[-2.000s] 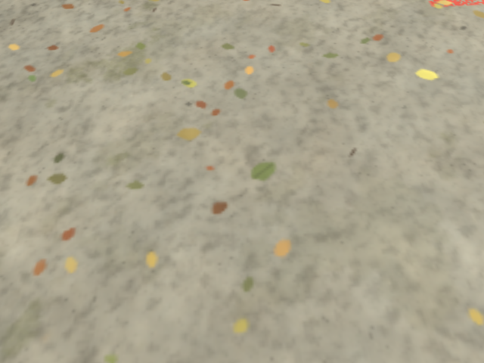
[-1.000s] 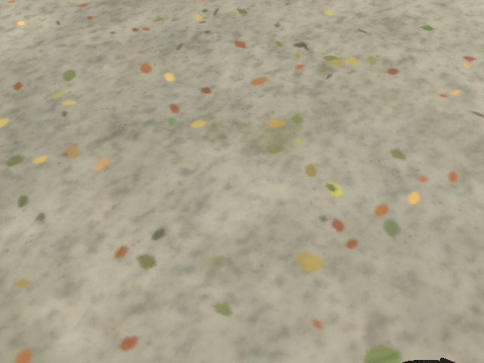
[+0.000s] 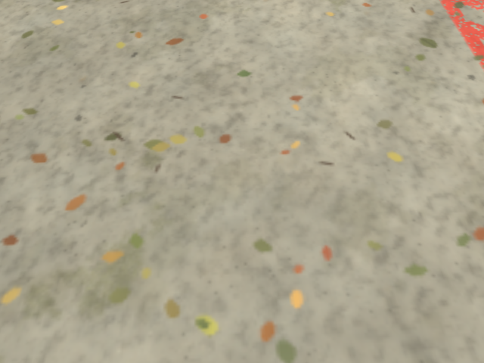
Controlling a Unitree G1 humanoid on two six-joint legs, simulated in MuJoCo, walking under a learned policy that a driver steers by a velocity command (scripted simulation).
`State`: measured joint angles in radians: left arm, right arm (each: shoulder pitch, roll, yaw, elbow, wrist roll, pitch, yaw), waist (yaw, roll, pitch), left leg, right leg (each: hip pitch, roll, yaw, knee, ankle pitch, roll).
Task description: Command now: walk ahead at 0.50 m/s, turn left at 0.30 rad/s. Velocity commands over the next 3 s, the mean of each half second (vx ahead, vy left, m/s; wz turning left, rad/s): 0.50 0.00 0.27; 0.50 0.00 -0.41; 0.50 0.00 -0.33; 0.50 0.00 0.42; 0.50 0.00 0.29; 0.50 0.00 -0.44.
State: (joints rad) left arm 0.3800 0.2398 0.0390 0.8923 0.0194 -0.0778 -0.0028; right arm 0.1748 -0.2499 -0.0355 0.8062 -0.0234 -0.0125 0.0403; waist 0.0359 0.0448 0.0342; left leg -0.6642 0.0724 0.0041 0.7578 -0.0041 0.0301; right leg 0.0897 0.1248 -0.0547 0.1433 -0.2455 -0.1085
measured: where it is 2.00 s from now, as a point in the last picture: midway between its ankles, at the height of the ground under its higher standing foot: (272, 191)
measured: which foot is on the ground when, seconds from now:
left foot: up 0.00-0.12, down 0.14-0.72, up 0.74-1.00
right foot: down 0.00-0.16, up 0.18-0.68, down 0.70-1.00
